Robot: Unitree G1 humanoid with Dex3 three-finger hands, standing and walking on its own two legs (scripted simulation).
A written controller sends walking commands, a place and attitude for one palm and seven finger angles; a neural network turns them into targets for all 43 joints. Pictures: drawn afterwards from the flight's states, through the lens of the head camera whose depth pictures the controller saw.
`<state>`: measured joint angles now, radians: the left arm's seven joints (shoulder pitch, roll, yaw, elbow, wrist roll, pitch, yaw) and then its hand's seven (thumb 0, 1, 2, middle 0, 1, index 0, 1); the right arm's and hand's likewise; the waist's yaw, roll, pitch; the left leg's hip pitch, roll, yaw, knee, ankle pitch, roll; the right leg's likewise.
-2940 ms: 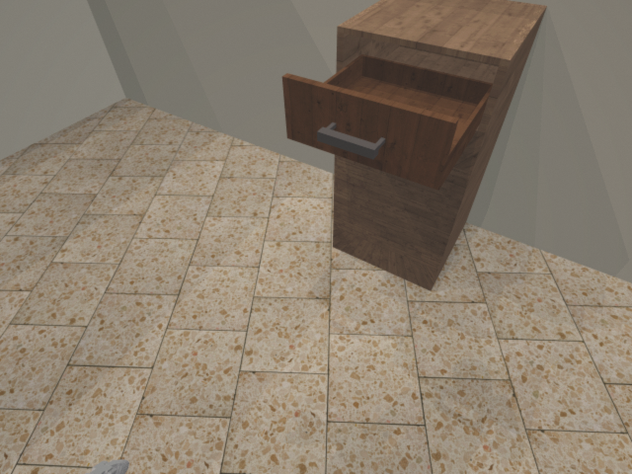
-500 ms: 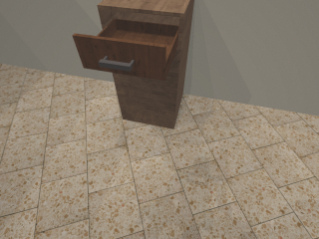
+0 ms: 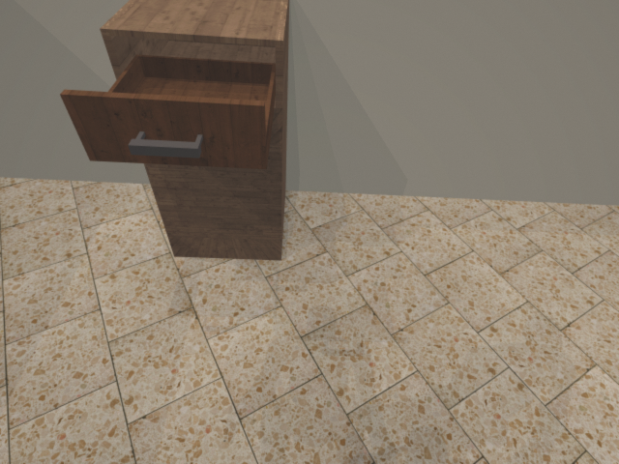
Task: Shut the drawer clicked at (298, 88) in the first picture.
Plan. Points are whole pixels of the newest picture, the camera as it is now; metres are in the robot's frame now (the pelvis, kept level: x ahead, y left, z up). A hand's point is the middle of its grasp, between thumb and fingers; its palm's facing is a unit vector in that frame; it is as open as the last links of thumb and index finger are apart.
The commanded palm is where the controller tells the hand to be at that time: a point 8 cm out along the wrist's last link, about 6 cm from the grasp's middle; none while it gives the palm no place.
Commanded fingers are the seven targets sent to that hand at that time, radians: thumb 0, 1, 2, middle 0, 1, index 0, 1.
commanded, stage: take the last steps up to it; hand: left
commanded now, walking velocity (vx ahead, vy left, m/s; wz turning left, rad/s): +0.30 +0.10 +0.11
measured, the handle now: (168, 142) +0.71 +0.30 +0.01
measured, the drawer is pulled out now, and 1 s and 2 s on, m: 0.29 0.29 0.29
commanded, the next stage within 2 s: come to a stop and stand still in 1.08 s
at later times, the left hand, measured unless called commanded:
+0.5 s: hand out of the picture +0.06 +0.22 -0.19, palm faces +0.16 -0.97 -0.19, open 7.3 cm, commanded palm none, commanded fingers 0.00 0.90 0.90 -0.20 -0.30 -0.20 -0.30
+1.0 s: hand (144, 329) +0.38 +0.30 -0.16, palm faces +0.03 -0.98 -0.18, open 7.4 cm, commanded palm none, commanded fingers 0.00 0.90 0.90 -0.20 -0.30 -0.20 -0.30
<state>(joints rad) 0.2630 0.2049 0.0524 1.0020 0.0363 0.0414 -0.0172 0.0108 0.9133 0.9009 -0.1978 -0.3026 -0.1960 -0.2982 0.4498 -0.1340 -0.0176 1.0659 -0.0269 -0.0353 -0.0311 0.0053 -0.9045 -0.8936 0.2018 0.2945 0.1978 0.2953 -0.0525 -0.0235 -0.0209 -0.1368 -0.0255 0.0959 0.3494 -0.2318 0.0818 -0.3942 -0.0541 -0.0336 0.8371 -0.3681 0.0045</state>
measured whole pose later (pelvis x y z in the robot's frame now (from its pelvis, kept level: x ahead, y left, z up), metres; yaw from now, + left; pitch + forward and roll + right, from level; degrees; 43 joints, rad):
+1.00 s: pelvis +0.29 +0.12 -0.01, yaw +1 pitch -1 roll +2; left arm 0.17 0.14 0.07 0.99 0.03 0.00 -0.01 0.01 0.91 0.90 -0.20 -0.30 -0.19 -0.30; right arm 0.38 -0.12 -0.04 1.11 -0.03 -0.06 -0.02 0.00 -0.92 -0.89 0.20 0.29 0.20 0.30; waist -0.03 -0.01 0.03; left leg -0.06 -0.03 0.21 0.35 -0.27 0.06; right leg -0.47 -0.11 -0.08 0.74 -0.24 0.00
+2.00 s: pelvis +0.35 +0.09 +0.00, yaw +0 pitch +0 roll +2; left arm 0.35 0.11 0.02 1.07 0.02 0.00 0.02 0.01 0.91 0.90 -0.20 -0.30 -0.20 -0.30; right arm 0.27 -0.20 -0.07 1.08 -0.02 0.04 0.00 0.00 -0.91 -0.89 0.20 0.29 0.20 0.29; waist 0.01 0.03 -0.01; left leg -0.37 0.03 0.04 0.77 -0.30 -0.03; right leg -0.11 -0.03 -0.05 0.38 -0.27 -0.02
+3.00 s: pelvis +0.33 +0.13 -0.01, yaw +1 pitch +0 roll +1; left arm 0.32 0.17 -0.01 1.08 0.02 -0.01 0.04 0.01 0.91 0.90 -0.20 -0.30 -0.20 -0.30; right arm 0.29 -0.14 -0.02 1.09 -0.02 0.00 -0.02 0.01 -0.91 -0.89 0.20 0.29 0.20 0.30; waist -0.01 0.01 0.03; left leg -0.24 -0.01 0.09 0.48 -0.25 0.03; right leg -0.20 -0.07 -0.05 0.51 -0.31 0.04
